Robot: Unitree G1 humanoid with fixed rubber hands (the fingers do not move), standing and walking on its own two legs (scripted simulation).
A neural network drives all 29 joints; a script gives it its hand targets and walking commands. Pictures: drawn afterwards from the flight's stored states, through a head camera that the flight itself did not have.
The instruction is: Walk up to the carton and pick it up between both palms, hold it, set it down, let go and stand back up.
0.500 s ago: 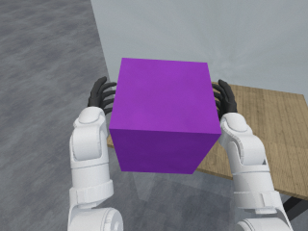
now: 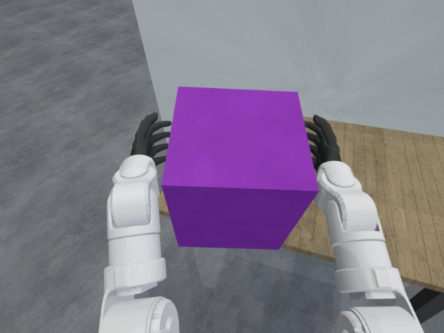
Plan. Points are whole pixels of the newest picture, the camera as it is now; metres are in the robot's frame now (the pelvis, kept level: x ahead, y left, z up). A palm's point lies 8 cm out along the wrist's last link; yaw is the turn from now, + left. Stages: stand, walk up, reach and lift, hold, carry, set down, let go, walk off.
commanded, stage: hold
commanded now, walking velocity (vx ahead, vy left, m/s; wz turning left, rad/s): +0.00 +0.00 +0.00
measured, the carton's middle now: (233, 175) +0.40 -0.02 +0.10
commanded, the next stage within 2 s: none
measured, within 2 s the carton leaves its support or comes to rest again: neither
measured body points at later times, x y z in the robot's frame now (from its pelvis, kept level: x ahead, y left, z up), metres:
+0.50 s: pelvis -0.01 +0.00 +0.00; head -0.02 +0.00 +0.45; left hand +0.37 +0.13 +0.19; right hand +0.35 -0.18 +0.16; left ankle +0.01 +0.11 -0.76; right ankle -0.01 -0.12 -0.76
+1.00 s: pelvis +0.00 +0.00 +0.00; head -0.01 -0.01 +0.45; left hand +0.39 +0.13 +0.18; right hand +0.38 -0.18 +0.16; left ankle +0.01 +0.11 -0.76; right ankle -0.01 -0.12 -0.76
